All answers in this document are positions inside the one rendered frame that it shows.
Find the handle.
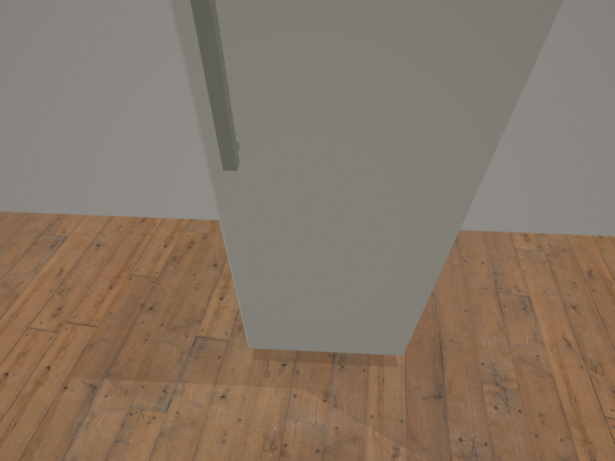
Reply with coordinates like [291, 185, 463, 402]
[190, 0, 239, 171]

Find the fridge door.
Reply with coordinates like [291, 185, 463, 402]
[171, 0, 563, 355]

